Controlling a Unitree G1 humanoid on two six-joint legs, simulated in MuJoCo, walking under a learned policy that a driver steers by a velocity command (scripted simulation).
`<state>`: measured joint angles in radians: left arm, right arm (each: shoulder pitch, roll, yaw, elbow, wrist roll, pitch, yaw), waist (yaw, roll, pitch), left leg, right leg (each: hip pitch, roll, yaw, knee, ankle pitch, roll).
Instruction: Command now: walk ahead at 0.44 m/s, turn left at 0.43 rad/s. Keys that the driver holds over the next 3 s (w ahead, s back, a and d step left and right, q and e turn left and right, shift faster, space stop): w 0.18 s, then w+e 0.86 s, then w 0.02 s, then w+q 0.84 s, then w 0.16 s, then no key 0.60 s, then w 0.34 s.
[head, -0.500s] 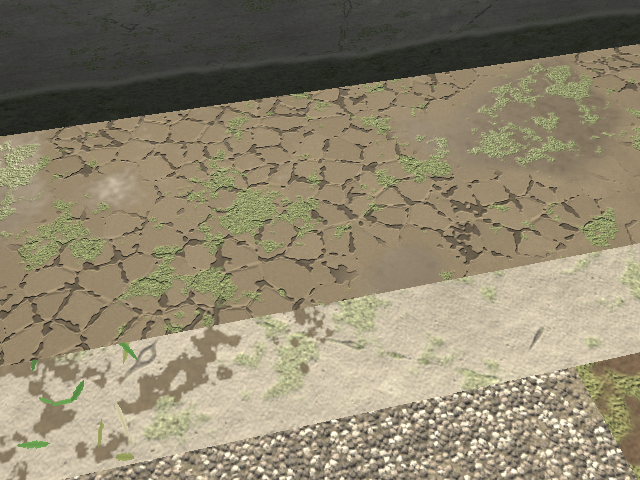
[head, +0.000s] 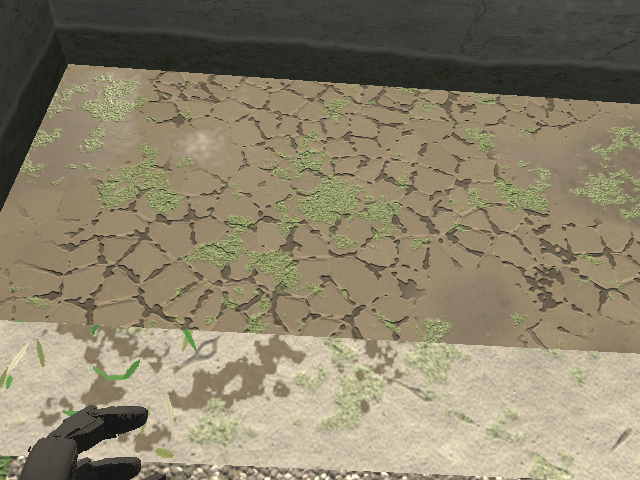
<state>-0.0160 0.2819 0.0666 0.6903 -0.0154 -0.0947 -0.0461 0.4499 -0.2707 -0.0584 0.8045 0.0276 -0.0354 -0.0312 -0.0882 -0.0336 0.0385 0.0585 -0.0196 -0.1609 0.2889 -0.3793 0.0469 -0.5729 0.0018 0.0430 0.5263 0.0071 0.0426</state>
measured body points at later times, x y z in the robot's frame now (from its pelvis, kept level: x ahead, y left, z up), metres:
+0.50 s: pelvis +0.25 +0.00 -0.01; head +0.27 +0.02 +0.44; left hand +0.24 +0.27 -0.15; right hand +0.46 -0.23 -0.08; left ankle +0.36 +0.12 -0.74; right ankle +0.18 -0.13 -0.74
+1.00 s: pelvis +0.42 -0.05 -0.04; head +0.43 -0.07 +0.41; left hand +0.67 +0.13 -0.12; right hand +0.37 -0.32 -0.17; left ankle +0.37 +0.12 -0.68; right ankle +0.47 -0.13 -0.74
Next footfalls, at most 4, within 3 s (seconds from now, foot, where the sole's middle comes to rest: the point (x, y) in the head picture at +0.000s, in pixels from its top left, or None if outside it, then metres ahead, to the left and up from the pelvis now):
0.08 right None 0.22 -0.13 -0.77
0.50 left None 0.40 0.12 -0.77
0.96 right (358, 449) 0.51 -0.14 -0.77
1.42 left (288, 418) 0.58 -0.01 -0.77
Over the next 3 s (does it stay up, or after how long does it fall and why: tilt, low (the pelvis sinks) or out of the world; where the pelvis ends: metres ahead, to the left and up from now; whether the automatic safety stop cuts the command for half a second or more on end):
stays up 0.56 -0.13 -0.01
